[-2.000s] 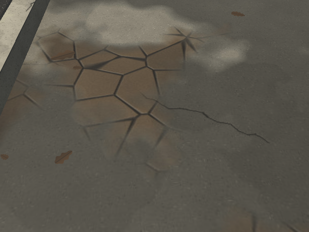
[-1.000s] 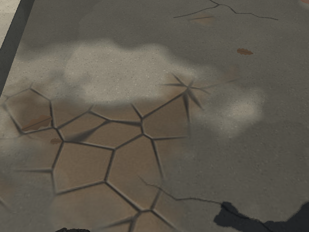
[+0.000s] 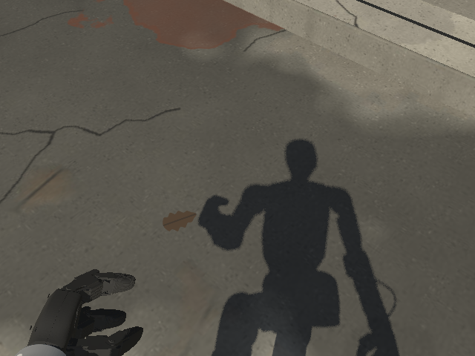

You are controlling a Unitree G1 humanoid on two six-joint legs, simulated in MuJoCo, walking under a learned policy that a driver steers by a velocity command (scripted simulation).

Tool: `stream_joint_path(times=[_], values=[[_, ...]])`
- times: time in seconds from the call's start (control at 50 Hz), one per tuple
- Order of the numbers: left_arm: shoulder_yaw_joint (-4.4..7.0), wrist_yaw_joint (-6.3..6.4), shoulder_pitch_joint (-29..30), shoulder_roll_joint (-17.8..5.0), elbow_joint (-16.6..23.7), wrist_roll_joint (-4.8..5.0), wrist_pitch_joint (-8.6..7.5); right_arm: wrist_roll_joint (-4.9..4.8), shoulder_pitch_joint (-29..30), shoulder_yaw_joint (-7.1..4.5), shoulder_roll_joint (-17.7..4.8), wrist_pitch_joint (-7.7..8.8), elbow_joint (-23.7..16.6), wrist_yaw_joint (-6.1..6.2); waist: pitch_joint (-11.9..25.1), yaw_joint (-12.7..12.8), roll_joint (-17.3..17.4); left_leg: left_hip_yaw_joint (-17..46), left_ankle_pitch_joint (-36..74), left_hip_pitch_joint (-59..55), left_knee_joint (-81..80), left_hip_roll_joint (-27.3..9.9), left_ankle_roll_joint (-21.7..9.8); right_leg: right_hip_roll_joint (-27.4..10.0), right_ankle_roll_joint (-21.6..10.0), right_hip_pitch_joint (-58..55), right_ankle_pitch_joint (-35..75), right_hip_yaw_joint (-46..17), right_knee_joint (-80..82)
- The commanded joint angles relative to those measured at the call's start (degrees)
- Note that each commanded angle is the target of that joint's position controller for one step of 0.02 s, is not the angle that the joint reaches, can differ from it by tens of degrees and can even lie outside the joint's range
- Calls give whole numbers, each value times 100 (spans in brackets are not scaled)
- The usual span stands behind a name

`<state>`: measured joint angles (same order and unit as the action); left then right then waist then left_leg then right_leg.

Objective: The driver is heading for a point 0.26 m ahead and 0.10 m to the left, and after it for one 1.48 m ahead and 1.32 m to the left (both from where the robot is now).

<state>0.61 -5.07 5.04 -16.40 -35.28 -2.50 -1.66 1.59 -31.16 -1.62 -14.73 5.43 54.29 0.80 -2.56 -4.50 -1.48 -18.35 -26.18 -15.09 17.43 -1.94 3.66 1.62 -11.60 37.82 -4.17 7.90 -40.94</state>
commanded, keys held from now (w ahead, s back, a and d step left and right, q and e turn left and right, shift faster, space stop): w+q+shift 1.00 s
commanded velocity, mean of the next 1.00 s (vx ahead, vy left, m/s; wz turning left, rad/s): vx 1.00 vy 0.00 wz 0.66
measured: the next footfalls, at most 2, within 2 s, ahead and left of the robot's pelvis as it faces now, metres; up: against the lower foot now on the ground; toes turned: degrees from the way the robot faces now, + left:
right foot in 0.04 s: +0.21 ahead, -0.04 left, +0.00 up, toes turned -5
left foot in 0.48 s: +0.63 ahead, +0.11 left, +0.00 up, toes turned +18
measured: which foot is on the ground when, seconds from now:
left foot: down 0.00-0.00, up 0.02-0.46, down 0.48-0.90, up 0.92-1.00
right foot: up 0.00-0.02, down 0.04-0.48, up 0.50-0.90, down 0.92-1.00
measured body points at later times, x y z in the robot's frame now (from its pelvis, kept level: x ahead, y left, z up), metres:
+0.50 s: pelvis +0.46 +0.05 -0.01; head +0.48 +0.06 +0.44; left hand +0.40 +0.31 -0.14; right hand +0.66 -0.17 -0.11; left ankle +0.59 +0.10 -0.71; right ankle +0.20 -0.05 -0.64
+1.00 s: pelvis +0.90 +0.17 +0.01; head +0.93 +0.20 +0.46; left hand +0.90 +0.49 -0.06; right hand +1.13 -0.05 -0.10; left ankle +0.68 +0.12 -0.60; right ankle +1.05 +0.11 -0.71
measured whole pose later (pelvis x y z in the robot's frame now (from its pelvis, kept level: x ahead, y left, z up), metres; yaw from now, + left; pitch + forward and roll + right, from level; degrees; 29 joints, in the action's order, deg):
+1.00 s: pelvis +0.90 +0.17 +0.01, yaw +42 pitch +3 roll -2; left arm 0.1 1.1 -5.3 -16.4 -35.8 -3.3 -4.6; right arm 0.0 -20.5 -4.9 -21.3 2.7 46.0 -0.6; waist -2.0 -4.5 1.6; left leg 8.0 -22.9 13.7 68.2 7.0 -7.2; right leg -0.8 1.8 26.6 -10.8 0.0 -34.5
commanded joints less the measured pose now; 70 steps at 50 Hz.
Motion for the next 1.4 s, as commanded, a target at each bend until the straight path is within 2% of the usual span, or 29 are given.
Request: stream_joint_path(times=[0.02,0.04,0.06,0.08,0.12,0.18,0.24,0.4,0.46,0.48,0.5,0.52,0.54,0.58,0.62,0.7,0.82,0.86,0.9,0.92,0.94,0.96,1.0,1.08,1.26,1.34,1.36,1.38,1.4], values=[[427,263,-3204,-951,-784,-68,-25,5,890,-255,-1530,-80,-589,86,940,2152,763,415,7623,2428,3639,-1221,-856,335,-344,-4477,-629,-569,862],[548,391,-2931,-1460,-821,-115,-17,74,475,-115,-686,-98,-728,-14,1270,1341,-664,640,377,4045,6039,-399,-828,-1080,-268,-5662,-949,-2094,510],[588,428,-2906,-1744,-564,-108,-48,-319,-18,-51,-545,-71,-1066,-12,2562,1084,-1053,2007,-432,5517,7610,254,-827,-2556,-927,-6825,-1329,-4982,1449],[608,481,-2899,-1399,-658,-31,-62,-296,919,-122,-946,-2,-1176,6,1851,1336,-1,2307,515,5967,7424,15,-870,-2236,-660,-5974,-1811,-4535,2249],[460,491,-2382,-828,-877,-43,-254,-223,1067,-75,-698,-31,-1034,-74,247,718,560,2243,1057,5689,6473,-435,-837,-1894,-354,-3959,-1205,-3238,2716],[306,486,-2251,-377,-1041,82,-514,-75,578,-58,-351,-381,-696,-268,-4,178,205,2367,1297,4891,5761,-694,-731,-1449,150,-2806,-641,-1875,3211],[290,407,-2441,-291,-1222,162,-665,-126,1472,-79,-266,-469,-914,-355,-445,316,105,2140,2036,5513,5104,-708,-734,-1082,610,-2802,643,-695,3543],[242,688,-2777,-719,-1387,194,-673,-93,2500,7,-353,-339,-1323,-540,-153,272,-273,596,3535,4497,2303,326,-1276,-1025,1203,-4138,5794,820,2865],[405,858,-2078,-1239,-1120,47,-371,-88,169,-270,-1010,-442,-717,-433,943,-1016,-637,793,2257,2213,2433,790,-1616,-1400,1165,-3981,7342,626,-73],[454,811,-1636,-1311,-1001,22,-275,-104,-988,-453,-1299,-447,-406,-328,1216,-1628,-314,1362,1797,1038,1975,628,-1962,-1177,1063,-3120,5877,565,-2369],[306,631,-1199,-626,-899,-8,-333,-300,-590,-572,-1384,-513,-373,-235,574,-1313,1123,2148,1802,645,1636,313,-2063,135,1016,-1392,-514,387,-4762],[103,566,-2064,-79,-225,108,-493,-42,175,-639,-2014,-538,-622,-247,1177,0,1941,5128,2210,-592,1283,-795,-3277,433,1351,921,-2464,-666,-6255],[14,553,-1878,-278,-63,42,-653,-44,347,-647,-1810,-531,-866,-205,1644,-227,916,6604,391,-730,-59,-1327,-3459,174,1206,1442,-2180,-1452,-5954],[36,514,-1513,-502,-65,-24,-697,-29,654,-454,-1018,-464,-750,-127,227,341,-555,5872,-75,1366,-660,-1028,-2676,-440,1148,990,-1543,-1446,-4398],[-38,506,-1532,-421,-81,-225,-404,-95,868,-395,-988,-274,-816,-82,-196,663,-587,5024,815,2730,-703,-495,-2480,-702,1335,306,-1566,-1363,-3679],[-156,402,-544,-283,399,-121,-212,-160,798,-425,-1124,-73,-905,-117,-441,430,-138,4012,2123,3826,-952,207,-2234,-832,1562,-389,-506,-863,-1527],[-209,406,361,-240,803,74,-296,-185,348,-560,-1276,-130,-896,-151,27,-245,528,4117,4219,2261,-229,177,-1686,-267,1365,-797,852,-789,755],[-104,469,-130,-496,694,83,-339,-176,660,-598,-1408,-114,-1010,-108,354,58,559,4219,5013,2123,355,153,-1442,-44,1272,-1833,563,-897,1262],[161,622,-1979,-1051,244,133,-388,-125,1176,-656,-1738,-56,-1138,-155,1398,1143,496,4089,5546,2413,2414,321,-1202,-113,1106,-3882,-258,-996,1172],[340,752,-3334,-1424,2,17,-403,-109,1404,-531,-1283,25,-1292,-163,2135,1699,113,3759,4220,3265,4139,541,-1170,-1029,942,-5340,-1850,-1802,980],[427,751,-3351,-1800,-14,-275,-403,-359,738,-261,-237,19,-1544,-146,2802,1055,-1678,3074,-544,5107,5861,1182,-1014,-2862,465,-6709,-3541,-4752,1840],[494,694,-2766,-1632,46,-153,-327,-286,787,-182,-627,-78,-1617,-117,2645,875,-1779,2714,-20,5890,6469,733,-1088,-2913,217,-6222,-4784,-6175,2597],[312,640,-2105,-716,2,-52,-281,-27,1615,-272,-1029,-228,-1552,-200,1021,841,-227,2396,963,5968,6081,176,-1005,-2246,405,-4555,-3375,-4021,2575],[223,539,-2634,-358,-673,91,-443,62,2111,-119,-499,-498,-1923,-468,223,546,-359,2324,1077,6039,5834,-339,-899,-1807,677,-3469,-1213,-2014,2937],[317,518,-2898,-854,-1110,68,-604,26,3698,68,-478,-533,-2566,-720,-616,507,-59,968,2718,5234,3014,1,-1223,-1302,1105,-3349,2657,766,3438],[474,682,-2943,-1482,-1040,44,-304,6,2227,-120,-885,-473,-2104,-549,508,-419,-564,709,1669,3299,2645,812,-1652,-1695,1122,-4142,6835,798,801],[498,672,-2675,-1533,-890,29,-214,-5,1001,-279,-1147,-435,-1721,-453,1030,-924,-549,994,1437,1912,2378,928,-1844,-1773,1006,-3566,6522,648,-742],[473,616,-2667,-1326,-856,-12,-189,-2,422,-452,-1367,-437,-1398,-303,1185,-999,-19,1693,1232,513,1872,715,-2000,-1289,1050,-2250,3182,625,-2715],[264,512,-2866,-433,-477,-22,-227,-19,1104,-570,-1932,-528,-1528,-191,1024,-65,1508,4101,1420,-347,1612,-640,-2330,-292,1264,0,-2374,489,-4932]])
